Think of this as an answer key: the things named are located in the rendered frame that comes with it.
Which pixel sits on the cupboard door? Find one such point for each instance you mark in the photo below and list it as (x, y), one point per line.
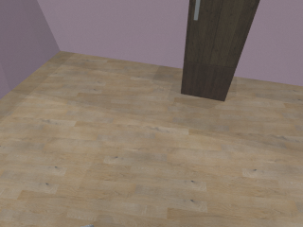
(216, 37)

